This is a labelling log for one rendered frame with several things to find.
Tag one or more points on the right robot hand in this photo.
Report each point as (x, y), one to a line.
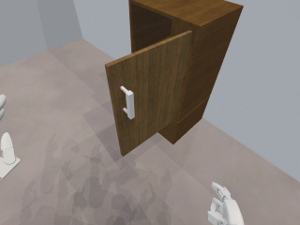
(228, 212)

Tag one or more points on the left robot hand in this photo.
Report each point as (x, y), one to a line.
(8, 162)

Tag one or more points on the cupboard door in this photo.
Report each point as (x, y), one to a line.
(154, 75)

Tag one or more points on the handle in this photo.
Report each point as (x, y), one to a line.
(130, 110)

